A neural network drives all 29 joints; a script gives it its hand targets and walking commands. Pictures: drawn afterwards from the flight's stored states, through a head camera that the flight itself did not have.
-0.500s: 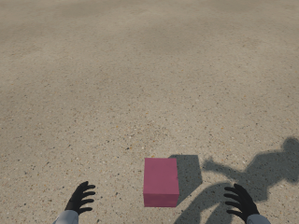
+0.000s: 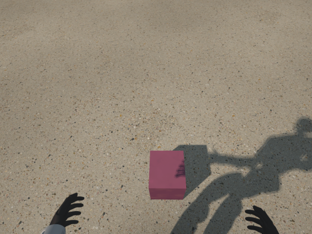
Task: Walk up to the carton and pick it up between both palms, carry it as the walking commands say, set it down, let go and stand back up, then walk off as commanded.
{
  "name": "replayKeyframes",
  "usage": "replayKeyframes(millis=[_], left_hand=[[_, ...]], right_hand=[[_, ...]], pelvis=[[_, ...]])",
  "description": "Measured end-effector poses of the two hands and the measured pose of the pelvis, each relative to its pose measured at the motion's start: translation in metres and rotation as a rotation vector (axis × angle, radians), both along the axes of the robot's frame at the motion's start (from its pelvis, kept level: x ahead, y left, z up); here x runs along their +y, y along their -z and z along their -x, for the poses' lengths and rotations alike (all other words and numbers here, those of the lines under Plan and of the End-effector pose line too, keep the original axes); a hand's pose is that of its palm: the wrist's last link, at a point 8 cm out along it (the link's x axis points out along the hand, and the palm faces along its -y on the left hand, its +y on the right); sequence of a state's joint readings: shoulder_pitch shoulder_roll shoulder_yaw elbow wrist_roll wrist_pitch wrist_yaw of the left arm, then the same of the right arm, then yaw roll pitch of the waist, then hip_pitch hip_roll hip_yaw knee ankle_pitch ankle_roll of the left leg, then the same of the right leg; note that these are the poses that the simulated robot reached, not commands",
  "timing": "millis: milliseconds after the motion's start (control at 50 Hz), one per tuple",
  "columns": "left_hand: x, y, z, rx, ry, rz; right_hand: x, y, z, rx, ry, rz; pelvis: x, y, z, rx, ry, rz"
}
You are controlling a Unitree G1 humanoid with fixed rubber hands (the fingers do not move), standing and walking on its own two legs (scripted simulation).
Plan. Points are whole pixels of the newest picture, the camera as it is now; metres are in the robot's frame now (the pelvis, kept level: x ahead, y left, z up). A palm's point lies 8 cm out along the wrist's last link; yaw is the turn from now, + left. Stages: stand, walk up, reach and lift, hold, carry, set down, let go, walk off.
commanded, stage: stand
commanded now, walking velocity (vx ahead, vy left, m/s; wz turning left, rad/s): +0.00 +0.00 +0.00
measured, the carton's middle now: (166, 175) +0.49 -0.03 -0.65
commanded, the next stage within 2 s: walk off in 1.64 s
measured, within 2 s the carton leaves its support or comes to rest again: neither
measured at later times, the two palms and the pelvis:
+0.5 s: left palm (61, 219) +0.17 +0.27 -0.09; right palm (270, 217) +0.16 -0.27 -0.08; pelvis +0.02 +0.00 +0.00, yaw +0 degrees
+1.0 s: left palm (55, 228) +0.14 +0.28 -0.08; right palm out of the picture +0.12 -0.28 -0.09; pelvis +0.01 +0.00 +0.00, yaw +0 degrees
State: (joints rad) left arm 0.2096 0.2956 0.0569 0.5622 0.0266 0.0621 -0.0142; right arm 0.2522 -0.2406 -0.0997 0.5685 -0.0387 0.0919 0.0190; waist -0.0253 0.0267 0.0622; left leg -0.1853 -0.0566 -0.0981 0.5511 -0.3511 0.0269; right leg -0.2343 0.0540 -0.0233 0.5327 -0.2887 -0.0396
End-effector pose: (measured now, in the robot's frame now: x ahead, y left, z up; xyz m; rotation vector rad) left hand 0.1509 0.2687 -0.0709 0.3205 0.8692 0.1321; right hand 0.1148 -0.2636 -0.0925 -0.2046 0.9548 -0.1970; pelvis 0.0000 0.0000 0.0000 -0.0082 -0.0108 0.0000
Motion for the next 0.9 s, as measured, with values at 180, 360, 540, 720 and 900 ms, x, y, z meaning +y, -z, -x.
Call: replayKeyframes(millis=[180,360,540,720,900], left_hand=[[0.005,0.009,-0.02,0.016,0.0,-0.001],[0.006,0.017,-0.019,0.028,-0.012,0.013],[0.006,0.014,-0.014,-0.009,-0.018,0.018],[0.011,0.009,-0.004,-0.03,-0.016,-0.003],[0.012,0.009,0.004,-0.018,-0.021,-0.01]], right_hand=[[-0.005,0.001,-0.028,0.01,-0.005,0.041],[-0.005,-0.01,-0.052,-0.044,-0.015,0.066],[-0.009,-0.017,-0.045,-0.08,-0.009,0.077],[-0.012,-0.012,-0.022,-0.059,0.007,0.073],[-0.015,-0.007,-0.007,-0.031,0.015,0.071]], pelvis=[[0.004,0.001,-0.021,0.032,-0.001,0.005],[0.005,0.001,-0.025,0.027,-0.001,0.007],[0.004,0.001,-0.019,-0.005,-0.001,0.005],[0.002,0.001,-0.01,-0.028,-0.001,0.003],[0.001,0.0,-0.005,-0.035,-0.001,0.002]])
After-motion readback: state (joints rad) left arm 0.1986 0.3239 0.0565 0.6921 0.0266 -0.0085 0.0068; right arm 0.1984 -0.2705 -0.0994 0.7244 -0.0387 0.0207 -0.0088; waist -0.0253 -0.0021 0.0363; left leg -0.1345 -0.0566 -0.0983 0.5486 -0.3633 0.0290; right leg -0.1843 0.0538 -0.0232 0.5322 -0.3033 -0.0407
